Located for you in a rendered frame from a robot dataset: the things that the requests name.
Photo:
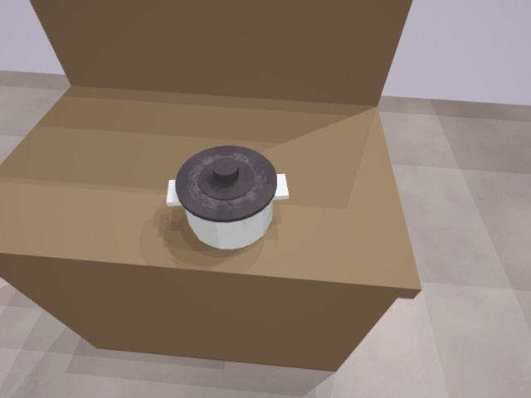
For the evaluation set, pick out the lid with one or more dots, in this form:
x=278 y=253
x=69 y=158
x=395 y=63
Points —
x=210 y=200

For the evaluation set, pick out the pot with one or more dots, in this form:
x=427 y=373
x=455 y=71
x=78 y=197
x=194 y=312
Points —
x=231 y=235

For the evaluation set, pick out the knob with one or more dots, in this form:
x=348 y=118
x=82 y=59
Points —
x=225 y=170

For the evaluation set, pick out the table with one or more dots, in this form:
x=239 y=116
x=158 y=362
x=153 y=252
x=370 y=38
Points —
x=85 y=229

